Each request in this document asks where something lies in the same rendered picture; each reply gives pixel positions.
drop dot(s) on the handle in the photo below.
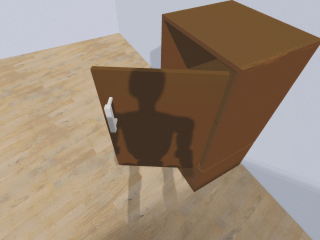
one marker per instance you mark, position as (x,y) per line
(112,122)

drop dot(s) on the cupboard door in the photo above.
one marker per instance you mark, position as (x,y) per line
(164,116)

